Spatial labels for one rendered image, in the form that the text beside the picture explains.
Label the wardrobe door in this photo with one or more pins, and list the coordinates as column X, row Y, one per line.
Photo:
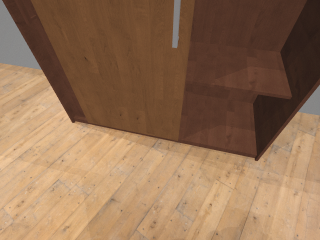
column 118, row 58
column 47, row 50

